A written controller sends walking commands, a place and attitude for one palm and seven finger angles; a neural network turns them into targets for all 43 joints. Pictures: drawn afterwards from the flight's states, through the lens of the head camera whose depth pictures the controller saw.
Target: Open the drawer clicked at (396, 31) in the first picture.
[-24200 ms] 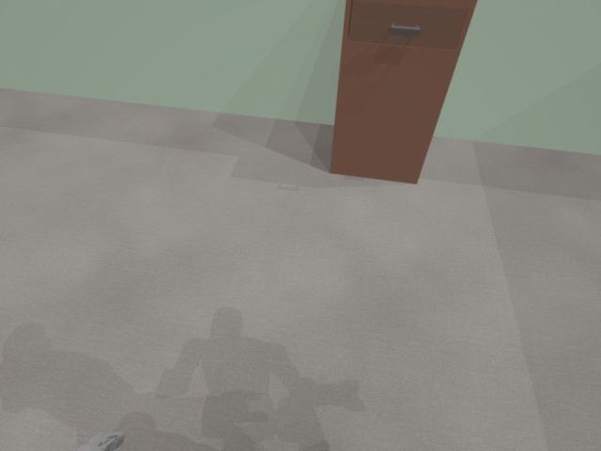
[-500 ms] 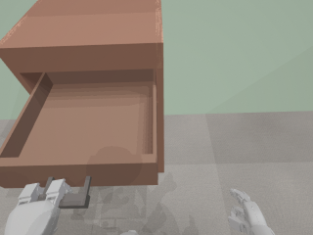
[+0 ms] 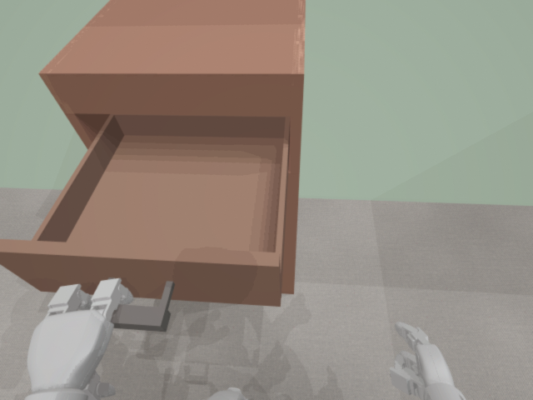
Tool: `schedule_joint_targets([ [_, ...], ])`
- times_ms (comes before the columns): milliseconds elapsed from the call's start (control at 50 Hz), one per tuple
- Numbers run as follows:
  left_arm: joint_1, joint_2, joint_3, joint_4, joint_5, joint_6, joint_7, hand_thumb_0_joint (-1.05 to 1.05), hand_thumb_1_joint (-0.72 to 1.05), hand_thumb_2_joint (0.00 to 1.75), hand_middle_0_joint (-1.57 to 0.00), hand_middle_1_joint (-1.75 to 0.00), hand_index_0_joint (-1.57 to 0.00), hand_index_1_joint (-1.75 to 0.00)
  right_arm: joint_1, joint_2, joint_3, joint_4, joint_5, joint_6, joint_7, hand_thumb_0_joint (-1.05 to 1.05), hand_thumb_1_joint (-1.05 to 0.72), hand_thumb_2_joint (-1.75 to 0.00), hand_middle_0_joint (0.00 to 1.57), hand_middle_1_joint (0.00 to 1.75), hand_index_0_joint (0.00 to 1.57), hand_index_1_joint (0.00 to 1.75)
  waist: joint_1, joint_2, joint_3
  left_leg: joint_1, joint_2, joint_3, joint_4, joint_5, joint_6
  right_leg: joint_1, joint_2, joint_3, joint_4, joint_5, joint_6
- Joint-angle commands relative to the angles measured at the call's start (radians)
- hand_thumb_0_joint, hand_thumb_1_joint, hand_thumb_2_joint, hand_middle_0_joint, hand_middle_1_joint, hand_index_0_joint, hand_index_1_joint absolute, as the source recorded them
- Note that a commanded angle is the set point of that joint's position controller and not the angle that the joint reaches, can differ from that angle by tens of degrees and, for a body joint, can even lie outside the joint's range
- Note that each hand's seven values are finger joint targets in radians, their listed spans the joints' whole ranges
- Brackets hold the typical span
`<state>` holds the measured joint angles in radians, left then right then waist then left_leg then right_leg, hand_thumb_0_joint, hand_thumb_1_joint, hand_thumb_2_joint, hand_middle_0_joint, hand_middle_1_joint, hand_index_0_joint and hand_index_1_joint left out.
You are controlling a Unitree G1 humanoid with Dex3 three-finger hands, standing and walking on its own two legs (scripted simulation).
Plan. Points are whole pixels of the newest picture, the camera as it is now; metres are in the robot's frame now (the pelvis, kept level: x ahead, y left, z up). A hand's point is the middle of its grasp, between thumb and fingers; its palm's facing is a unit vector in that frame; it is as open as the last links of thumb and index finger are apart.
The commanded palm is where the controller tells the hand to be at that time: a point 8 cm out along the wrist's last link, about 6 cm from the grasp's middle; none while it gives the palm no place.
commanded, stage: lift the hand off the handle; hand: left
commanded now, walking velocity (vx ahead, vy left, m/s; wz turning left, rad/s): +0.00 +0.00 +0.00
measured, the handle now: (134, 301) +0.24 +0.22 +0.03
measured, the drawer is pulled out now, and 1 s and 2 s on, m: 0.30 0.30 0.30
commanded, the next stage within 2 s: draw the hand back to the body in 1.68 s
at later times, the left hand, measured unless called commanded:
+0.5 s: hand (103, 334) +0.19 +0.26 +0.02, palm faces +0.02 -0.06 -1.00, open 13.6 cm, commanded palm +0.17 +0.25 +0.08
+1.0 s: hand (80, 316) +0.19 +0.25 +0.09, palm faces +0.06 -0.08 -1.00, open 13.6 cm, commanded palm +0.17 +0.24 +0.15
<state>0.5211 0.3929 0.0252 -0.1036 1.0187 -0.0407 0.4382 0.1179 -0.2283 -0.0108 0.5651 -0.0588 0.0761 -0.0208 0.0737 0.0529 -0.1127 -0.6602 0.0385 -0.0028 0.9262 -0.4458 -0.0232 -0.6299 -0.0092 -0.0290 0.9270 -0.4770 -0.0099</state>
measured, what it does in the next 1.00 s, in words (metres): stands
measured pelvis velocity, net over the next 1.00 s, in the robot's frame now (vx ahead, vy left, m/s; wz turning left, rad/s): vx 0.01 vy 0.00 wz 0.00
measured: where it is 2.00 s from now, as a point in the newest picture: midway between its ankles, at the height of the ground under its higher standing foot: outside the picture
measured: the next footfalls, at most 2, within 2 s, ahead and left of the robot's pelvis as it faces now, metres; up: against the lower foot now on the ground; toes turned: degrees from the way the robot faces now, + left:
none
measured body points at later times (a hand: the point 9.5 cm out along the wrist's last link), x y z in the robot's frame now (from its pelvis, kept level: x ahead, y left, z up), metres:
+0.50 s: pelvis +0.00 +0.00 +0.00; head +0.04 -0.02 +0.45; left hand +0.18 +0.26 +0.07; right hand +0.19 -0.23 -0.11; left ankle +0.01 +0.13 -0.69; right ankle -0.01 -0.11 -0.69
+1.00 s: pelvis +0.01 +0.00 +0.03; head +0.02 -0.03 +0.48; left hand +0.18 +0.25 +0.15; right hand +0.23 -0.20 -0.06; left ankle +0.01 +0.13 -0.69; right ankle -0.01 -0.11 -0.69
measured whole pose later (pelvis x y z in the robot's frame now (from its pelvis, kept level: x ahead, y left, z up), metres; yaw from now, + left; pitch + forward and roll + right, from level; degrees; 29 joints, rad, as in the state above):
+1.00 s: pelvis +0.01 +0.00 +0.03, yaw +0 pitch +4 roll +0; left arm 0.51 0.44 0.00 -0.30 0.95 0.04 0.26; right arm 0.11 -0.24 0.01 0.57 -0.03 0.07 -0.03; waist 0.10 0.08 -0.08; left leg -0.43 0.03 0.01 0.73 -0.38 -0.02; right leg -0.40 -0.01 -0.02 0.73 -0.40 0.00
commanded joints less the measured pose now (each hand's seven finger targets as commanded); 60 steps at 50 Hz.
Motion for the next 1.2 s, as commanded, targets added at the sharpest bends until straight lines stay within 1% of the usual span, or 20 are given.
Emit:
schedule_joint_targets([
  [0, -0.051, 0.184, 0.139, -0.170, 0.004, -0.010, 0.045, 0.00, -0.50, 0.30, -0.30, -1.20, -0.30, -1.20, -0.098, -0.095, -0.039, -0.140, 0.002, -0.046, -0.020, 0.00, -0.90, -0.90, 0.20, 0.30, 0.20, 0.30, -0.010, -0.023, -0.162, 0.178, -0.058, 0.027, -0.123, 0.182, 0.043, 0.037, 0.028, 0.013, -0.183, 0.253, -0.025],
  [40, -0.063, 0.166, 0.114, -0.167, 0.001, -0.003, 0.039, 0.00, -0.50, 0.30, -0.30, -1.20, -0.30, -1.20, -0.105, -0.097, -0.039, -0.140, 0.006, -0.046, -0.018, 0.00, -0.90, -0.90, 0.20, 0.30, 0.20, 0.30, -0.013, -0.010, -0.150, 0.173, -0.059, 0.027, -0.127, 0.183, 0.043, 0.038, 0.028, 0.013, -0.186, 0.259, -0.024],
  [60, -0.026, 0.101, 0.054, -0.119, 0.002, 0.003, 0.032, 0.00, -0.50, 0.30, -0.30, -1.20, -0.30, -1.20, -0.095, -0.093, -0.042, -0.135, 0.005, -0.050, -0.013, 0.00, -0.90, -0.90, 0.20, 0.30, 0.20, 0.30, -0.020, -0.022, -0.136, 0.166, -0.057, 0.027, -0.126, 0.190, 0.043, 0.033, 0.031, 0.003, -0.180, 0.268, -0.024],
  [120, -0.038, 0.141, 0.079, -0.136, -0.008, 0.006, 0.019, 0.00, -0.50, 0.30, -0.30, -1.20, -0.30, -1.20, -0.103, -0.100, -0.044, -0.138, 0.011, -0.048, -0.014, 0.00, -0.90, -0.90, 0.20, 0.30, 0.20, 0.30, -0.015, -0.040, -0.139, 0.159, -0.055, 0.025, -0.134, 0.189, 0.044, 0.057, 0.030, 0.007, -0.188, 0.279, -0.022],
  [180, -0.089, 0.197, 0.132, -0.146, 0.011, -0.005, 0.035, 0.00, -0.50, 0.30, -0.30, -1.20, -0.30, -1.20, -0.107, -0.100, -0.040, -0.135, 0.003, -0.048, -0.021, 0.00, -0.90, -0.90, 0.20, 0.30, 0.20, 0.30, -0.011, -0.035, -0.148, 0.153, -0.059, 0.026, -0.132, 0.188, 0.043, 0.061, 0.028, 0.018, -0.189, 0.283, -0.025],
  [240, -0.112, 0.178, 0.126, -0.149, 0.021, -0.021, 0.055, 0.00, -0.50, 0.30, -0.30, -1.20, -0.30, -1.20, -0.104, -0.096, -0.043, -0.128, 0.001, -0.049, -0.019, 0.00, -0.90, -0.90, 0.20, 0.30, 0.20, 0.30, -0.013, -0.002, -0.156, 0.164, -0.060, 0.029, -0.121, 0.186, 0.042, 0.030, 0.029, 0.013, -0.178, 0.262, -0.027],
  [280, -0.120, 0.182, 0.138, -0.130, 0.017, -0.018, 0.066, 0.00, -0.50, 0.30, -0.30, -1.20, -0.30, -1.20, -0.098, -0.099, -0.048, -0.126, 0.001, -0.050, -0.020, 0.00, -0.90, -0.90, 0.20, 0.30, 0.20, 0.30, -0.018, -0.016, -0.167, 0.160, -0.057, 0.025, -0.120, 0.186, 0.041, 0.033, 0.030, 0.010, -0.178, 0.260, -0.027],
  [360, -0.122, 0.135, 0.088, -0.105, 0.006, 0.002, 0.061, 0.00, -0.50, 0.30, -0.30, -1.20, -0.30, -1.20, -0.092, -0.101, -0.055, -0.120, 0.008, -0.053, -0.017, 0.00, -0.90, -0.90, 0.20, 0.30, 0.20, 0.30, -0.022, -0.021, -0.183, 0.163, -0.054, 0.025, -0.126, 0.194, 0.039, 0.039, 0.034, 0.000, -0.170, 0.274, -0.025],
  [420, -0.150, 0.185, 0.117, -0.189, -0.010, 0.021, 0.058, 0.00, -0.50, 0.30, -0.30, -1.20, -0.30, -1.20, -0.099, -0.103, -0.054, -0.127, 0.014, -0.053, -0.026, 0.00, -0.90, -0.90, 0.20, 0.30, 0.20, 0.30, -0.016, -0.013, -0.231, 0.203, -0.054, 0.029, -0.139, 0.222, 0.043, 0.085, 0.029, 0.008, -0.184, 0.309, -0.024],
  [480, -0.147, 0.188, 0.112, -0.236, -0.015, 0.034, 0.047, 0.00, -0.50, 0.30, -0.30, -1.20, -0.30, -1.20, -0.104, -0.102, -0.046, -0.134, 0.014, -0.056, -0.029, 0.00, -0.90, -0.90, 0.20, 0.30, 0.20, 0.30, -0.016, -0.014, -0.223, 0.222, -0.051, 0.025, -0.156, 0.242, 0.042, 0.099, 0.026, 0.002, -0.195, 0.313, -0.025],
  [540, -0.115, 0.169, 0.088, -0.279, -0.026, 0.036, 0.030, 0.00, -0.50, 0.30, -0.30, -1.20, -0.30, -1.20, -0.112, -0.097, -0.040, -0.139, 0.017, -0.061, -0.024, 0.00, -0.90, -0.90, 0.20, 0.30, 0.20, 0.30, -0.013, -0.009, -0.196, 0.248, -0.048, 0.025, -0.173, 0.255, 0.044, 0.102, 0.025, -0.003, -0.208, 0.307, -0.023],
  [580, -0.078, 0.192, 0.118, -0.269, -0.036, 0.048, 0.015, 0.00, -0.50, 0.30, -0.30, -1.20, -0.30, -1.20, -0.119, -0.099, -0.037, -0.139, 0.022, -0.060, -0.025, 0.00, -0.90, -0.90, 0.20, 0.30, 0.20, 0.30, -0.010, -0.030, -0.165, 0.246, -0.045, 0.023, -0.187, 0.258, 0.044, 0.123, 0.024, 0.000, -0.229, 0.317, -0.023],
  [660, -0.097, 0.178, 0.099, -0.269, -0.034, 0.066, -0.017, 0.00, -0.50, 0.30, -0.30, -1.20, -0.30, -1.20, -0.131, -0.094, -0.030, -0.140, 0.028, -0.056, -0.022, 0.00, -0.90, -0.90, 0.20, 0.30, 0.20, 0.30, -0.006, -0.027, -0.105, 0.255, -0.043, 0.019, -0.226, 0.223, 0.041, 0.127, 0.025, -0.010, -0.253, 0.261, -0.019],
  [780, -0.122, 0.193, 0.088, -0.356, -0.060, 0.074, -0.075, 0.00, -0.50, 0.30, -0.30, -1.20, -0.30, -1.20, -0.139, -0.095, -0.022, -0.152, 0.034, -0.060, -0.021, 0.00, -0.90, -0.90, 0.20, 0.30, 0.20, 0.30, -0.003, 0.003, -0.111, 0.317, -0.037, 0.017, -0.269, 0.251, 0.041, 0.180, 0.020, -0.006, -0.294, 0.266, -0.019],
  [840, -0.085, 0.204, 0.095, -0.388, -0.061, 0.067, -0.100, 0.00, -0.50, 0.30, -0.30, -1.20, -0.30, -1.20, -0.131, -0.095, -0.018, -0.154, 0.031, -0.062, -0.016, 0.00, -0.90, -0.90, 0.20, 0.30, 0.20, 0.30, 0.011, 0.002, -0.116, 0.342, -0.038, 0.020, -0.278, 0.291, 0.042, 0.206, 0.017, -0.006, -0.304, 0.310, -0.016],
  [960, -0.125, 0.212, 0.097, -0.421, -0.067, 0.070, -0.140, 0.00, -0.50, 0.30, -0.30, -1.20, -0.30, -1.20, -0.141, -0.093, -0.013, -0.158, 0.035, -0.056, -0.011, 0.00, -0.90, -0.90, 0.20, 0.30, 0.20, 0.30, 0.009, -0.006, -0.060, 0.369, -0.035, 0.019, -0.313, 0.297, 0.041, 0.227, 0.014, -0.008, -0.346, 0.314, -0.012],
  [1060, -0.096, 0.261, 0.146, -0.479, -0.092, 0.070, -0.170, 0.00, -0.50, 0.30, -0.30, -1.20, -0.30, -1.20, -0.145, -0.097, -0.010, -0.168, 0.039, -0.057, -0.016, 0.00, -0.90, -0.90, 0.20, 0.30, 0.20, 0.30, 0.028, 0.001, -0.104, 0.413, -0.037, 0.030, -0.330, 0.355, 0.042, 0.302, 0.005, 0.006, -0.376, 0.407, -0.007],
  [1080, -0.065, 0.274, 0.170, -0.466, -0.098, 0.077, -0.177, 0.00, -0.50, 0.30, -0.30, -1.20, -0.30, -1.20, -0.156, -0.098, -0.007, -0.170, 0.043, -0.057, -0.016, 0.00, -0.90, -0.90, 0.20, 0.30, 0.20, 0.30, 0.029, -0.009, -0.095, 0.413, -0.035, 0.027, -0.334, 0.363, 0.039, 0.315, 0.007, 0.013, -0.387, 0.418, -0.009],
  [1160, -0.055, 0.246, 0.141, -0.486, -0.123, 0.087, -0.218, 0.00, -0.50, 0.30, -0.30, -1.20, -0.30, -1.20, -0.153, -0.101, -0.006, -0.170, 0.051, -0.050, -0.007, 0.00, -0.90, -0.90, 0.20, 0.30, 0.20, 0.30, 0.028, -0.025, -0.068, 0.420, -0.033, 0.034, -0.364, 0.385, 0.040, 0.345, 0.000, -0.004, -0.402, 0.454, 0.000],
  [1180, -0.020, 0.268, 0.173, -0.481, -0.136, 0.095, -0.228, 0.00, -0.50, 0.30, -0.30, -1.20, -0.30, -1.20, -0.169, -0.104, -0.003, -0.179, 0.058, -0.051, -0.007, 0.00, -0.90, -0.90, 0.20, 0.30, 0.20, 0.30, 0.032, -0.019, -0.066, 0.421, -0.029, 0.031, -0.373, 0.389, 0.036, 0.362, 0.002, 0.005, -0.411, 0.456, -0.003],
])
